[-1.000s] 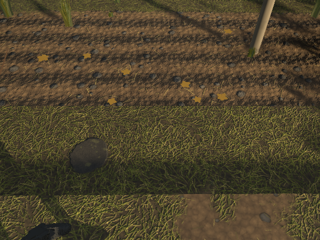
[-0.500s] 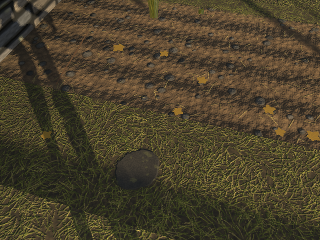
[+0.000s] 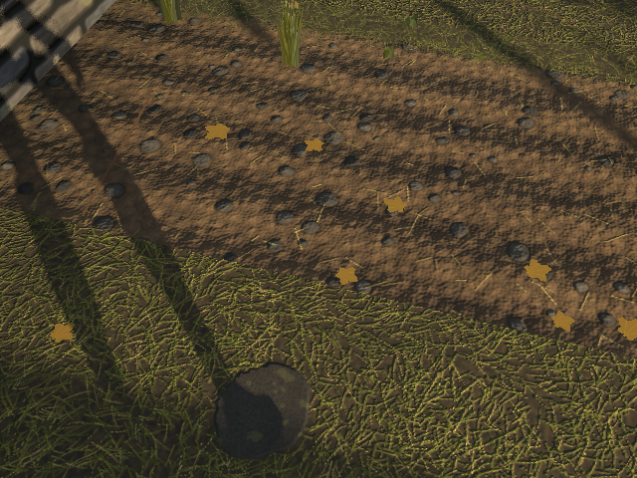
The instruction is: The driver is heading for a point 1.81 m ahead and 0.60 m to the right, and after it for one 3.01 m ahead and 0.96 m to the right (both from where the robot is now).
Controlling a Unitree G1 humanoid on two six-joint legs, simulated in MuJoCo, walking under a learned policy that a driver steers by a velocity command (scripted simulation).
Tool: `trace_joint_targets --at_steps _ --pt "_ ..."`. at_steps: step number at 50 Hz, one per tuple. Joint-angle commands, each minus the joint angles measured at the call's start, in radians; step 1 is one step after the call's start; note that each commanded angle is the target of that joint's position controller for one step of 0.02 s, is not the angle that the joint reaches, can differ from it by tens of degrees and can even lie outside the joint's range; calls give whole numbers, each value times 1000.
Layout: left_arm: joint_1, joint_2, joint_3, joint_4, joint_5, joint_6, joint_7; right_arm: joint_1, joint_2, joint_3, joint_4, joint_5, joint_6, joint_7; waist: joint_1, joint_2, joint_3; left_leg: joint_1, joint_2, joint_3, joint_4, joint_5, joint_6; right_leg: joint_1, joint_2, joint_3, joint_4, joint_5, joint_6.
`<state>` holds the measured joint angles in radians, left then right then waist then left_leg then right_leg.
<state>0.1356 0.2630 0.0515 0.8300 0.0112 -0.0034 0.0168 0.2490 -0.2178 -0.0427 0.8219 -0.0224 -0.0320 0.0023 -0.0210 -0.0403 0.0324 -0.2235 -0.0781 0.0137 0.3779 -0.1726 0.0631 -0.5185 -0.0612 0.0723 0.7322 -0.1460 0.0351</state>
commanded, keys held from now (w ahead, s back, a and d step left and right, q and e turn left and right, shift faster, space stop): no key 1.00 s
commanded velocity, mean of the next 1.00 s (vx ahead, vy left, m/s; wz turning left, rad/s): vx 0.03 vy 0.00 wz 0.01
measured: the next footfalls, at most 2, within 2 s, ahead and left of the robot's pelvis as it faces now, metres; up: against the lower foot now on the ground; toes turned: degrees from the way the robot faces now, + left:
right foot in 0.06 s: +0.11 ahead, -0.14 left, +0.00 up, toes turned +1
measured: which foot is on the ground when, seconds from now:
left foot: down 0.00-1.00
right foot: up 0.00-0.04, down 0.06-1.00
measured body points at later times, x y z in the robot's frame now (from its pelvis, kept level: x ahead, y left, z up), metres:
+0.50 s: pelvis +0.05 -0.04 +0.00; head +0.06 -0.04 +0.45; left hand +0.15 +0.21 -0.13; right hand +0.09 -0.29 -0.15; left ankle +0.01 +0.09 -0.74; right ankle +0.07 -0.14 -0.74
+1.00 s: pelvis +0.04 -0.04 +0.00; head +0.05 -0.04 +0.45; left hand +0.11 +0.22 -0.14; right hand +0.05 -0.28 -0.15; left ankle +0.01 +0.09 -0.74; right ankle +0.07 -0.14 -0.74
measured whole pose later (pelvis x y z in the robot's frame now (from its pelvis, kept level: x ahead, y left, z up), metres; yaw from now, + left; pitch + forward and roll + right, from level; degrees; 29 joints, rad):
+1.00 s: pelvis +0.04 -0.04 +0.00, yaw -1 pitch -1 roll +0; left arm 0.18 0.23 0.02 1.02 0.00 0.04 0.05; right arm 0.27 -0.19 -0.01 1.10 -0.01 0.02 -0.04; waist 0.01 -0.01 0.03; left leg -0.10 0.00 0.00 0.37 -0.25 -0.01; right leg -0.21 0.03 0.03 0.39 -0.16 -0.03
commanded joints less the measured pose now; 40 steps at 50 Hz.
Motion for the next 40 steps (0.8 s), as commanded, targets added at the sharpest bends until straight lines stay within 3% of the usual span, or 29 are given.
trace_joint_targets --at_steps 1,3,4,5,6,8,11,18,27,40 --pt "78 59 10 -26 5 9 1 -81 -116 -17 -46 7 -7 -8 62 133 -127 -47 246 -112 -44 618 144 263 20 -29 -54 8 -11" --pt "80 52 5 -25 15 2 -1 -81 -99 -9 -27 22 -2 -12 80 100 -102 -40 218 -131 13 446 99 339 17 -30 -255 127 -43" --pt "73 101 12 -31 20 -1 3 -8 -93 -7 -12 14 -4 -13 42 23 -116 -47 165 -130 46 260 49 407 -45 39 -288 382 -69" --pt "41 145 22 -33 12 6 8 90 -103 -12 10 7 -5 -12 -21 -84 -135 -91 106 -104 47 58 11 469 -80 61 -264 419 -116" --pt "1 118 17 -33 5 14 5 97 -88 -5 24 8 3 -17 -25 -136 -112 -81 78 -70 20 -58 -10 406 -68 69 -293 227 -139" --pt "-26 60 1 -31 1 20 0 16 -96 -4 27 9 31 -32 10 -67 -41 -56 72 -43 9 -99 -28 311 -32 70 -351 12 -118" --pt "-25 70 -1 -8 -5 8 7 6 -86 -1 45 7 55 -43 11 -38 -26 -23 84 -51 -14 -53 -31 317 -14 61 -364 22 -105" --pt "-9 70 -4 42 -10 10 17 -9 -86 -3 107 16 54 -40 29 30 -71 25 94 -48 -23 74 -41 412 5 35 -336 208 -120" --pt "-8 71 -9 90 -11 19 16 4 -88 1 174 14 66 -50 24 34 -43 49 101 -43 -48 58 -43 398 21 25 -373 160 -120" --pt "20 75 -14 139 -10 29 27 34 -76 11 235 13 56 -51 27 38 -8 18 102 -35 -80 -1 -42 393 39 16 -401 65 -109"
Keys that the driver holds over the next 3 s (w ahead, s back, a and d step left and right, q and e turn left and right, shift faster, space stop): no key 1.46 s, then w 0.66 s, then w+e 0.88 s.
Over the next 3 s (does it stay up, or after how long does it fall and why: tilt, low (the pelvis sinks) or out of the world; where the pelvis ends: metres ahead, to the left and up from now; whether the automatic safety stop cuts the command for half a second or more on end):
stays up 0.79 -0.08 -0.17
